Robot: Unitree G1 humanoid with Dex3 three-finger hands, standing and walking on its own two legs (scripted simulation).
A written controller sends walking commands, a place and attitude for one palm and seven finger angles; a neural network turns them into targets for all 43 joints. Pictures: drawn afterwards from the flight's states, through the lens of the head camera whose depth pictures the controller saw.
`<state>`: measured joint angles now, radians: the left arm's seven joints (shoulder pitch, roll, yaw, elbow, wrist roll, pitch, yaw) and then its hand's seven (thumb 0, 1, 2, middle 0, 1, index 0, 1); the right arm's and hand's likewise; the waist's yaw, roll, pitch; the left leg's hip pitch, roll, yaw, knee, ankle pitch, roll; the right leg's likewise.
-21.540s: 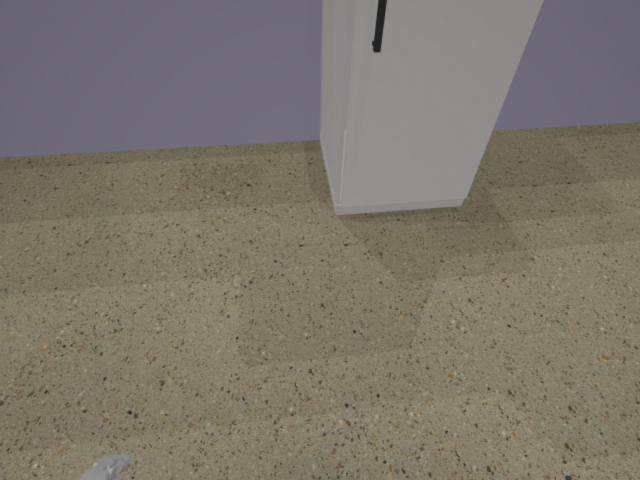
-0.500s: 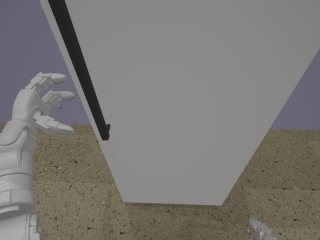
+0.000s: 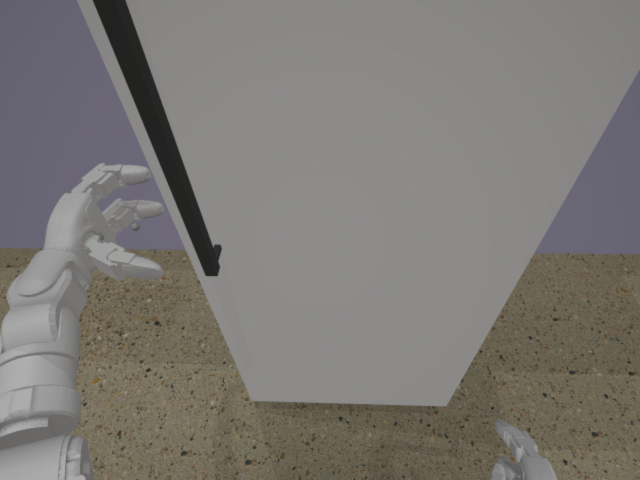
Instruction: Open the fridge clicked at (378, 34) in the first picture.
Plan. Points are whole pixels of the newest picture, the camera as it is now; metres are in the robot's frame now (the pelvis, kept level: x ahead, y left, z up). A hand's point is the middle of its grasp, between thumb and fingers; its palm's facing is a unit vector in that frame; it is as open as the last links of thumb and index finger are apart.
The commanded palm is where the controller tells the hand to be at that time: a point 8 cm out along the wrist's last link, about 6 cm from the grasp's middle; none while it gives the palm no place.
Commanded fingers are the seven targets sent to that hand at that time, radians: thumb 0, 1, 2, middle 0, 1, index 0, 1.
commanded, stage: move the hooked fingers beside the handle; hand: left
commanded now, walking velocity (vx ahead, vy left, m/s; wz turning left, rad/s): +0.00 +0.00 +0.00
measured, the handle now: (174, 149) +0.44 +0.19 +0.22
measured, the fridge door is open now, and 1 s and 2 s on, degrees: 0 0 0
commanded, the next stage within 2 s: feel for the door with the fingertips in 0.14 s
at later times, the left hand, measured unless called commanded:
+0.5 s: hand (153, 216) +0.38 +0.22 +0.16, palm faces +0.02 -1.00 -0.01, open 14.0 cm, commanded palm +0.35 +0.27 +0.16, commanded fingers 0.00 -0.50 0.30 -0.30 -1.20 -0.30 -1.20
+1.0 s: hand (151, 211) +0.39 +0.22 +0.16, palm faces +0.04 -1.00 -0.01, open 14.0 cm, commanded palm +0.36 +0.27 +0.16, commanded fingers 0.00 -0.50 0.30 -0.30 -1.20 -0.30 -1.20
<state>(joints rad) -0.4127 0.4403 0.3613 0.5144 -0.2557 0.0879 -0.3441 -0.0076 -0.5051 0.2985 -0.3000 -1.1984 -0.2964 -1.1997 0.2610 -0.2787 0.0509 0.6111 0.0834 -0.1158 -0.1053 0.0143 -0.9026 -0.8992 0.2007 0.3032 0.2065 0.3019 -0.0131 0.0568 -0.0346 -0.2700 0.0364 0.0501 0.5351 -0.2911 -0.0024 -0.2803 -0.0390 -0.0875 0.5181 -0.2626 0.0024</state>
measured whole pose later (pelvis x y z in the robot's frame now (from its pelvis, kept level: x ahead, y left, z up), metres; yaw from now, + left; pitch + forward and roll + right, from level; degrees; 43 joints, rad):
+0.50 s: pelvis +0.00 +0.00 +0.00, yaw -1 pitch +2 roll +0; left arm -0.41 0.40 0.36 0.49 -0.25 0.01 -0.31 -0.01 -0.50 0.30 -0.30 -1.20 -0.30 -1.20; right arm 0.30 -0.28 0.04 0.64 0.08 -0.12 -0.10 0.02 -0.90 -0.90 0.20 0.30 0.21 0.30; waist -0.02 0.04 -0.04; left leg -0.26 0.05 0.06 0.54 -0.30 -0.01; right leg -0.28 -0.03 -0.08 0.52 -0.27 0.00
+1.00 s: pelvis +0.01 +0.00 +0.00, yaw +0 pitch +1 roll -1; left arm -0.46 0.40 0.33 0.51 -0.25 0.06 -0.29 -0.01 -0.51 0.30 -0.30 -1.20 -0.30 -1.20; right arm 0.26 -0.27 0.05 0.63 0.08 -0.11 -0.11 0.01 -0.90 -0.90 0.20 0.30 0.21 0.30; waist -0.01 0.04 -0.03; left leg -0.26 0.04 0.05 0.53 -0.30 0.00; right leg -0.26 -0.03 -0.09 0.51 -0.27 0.00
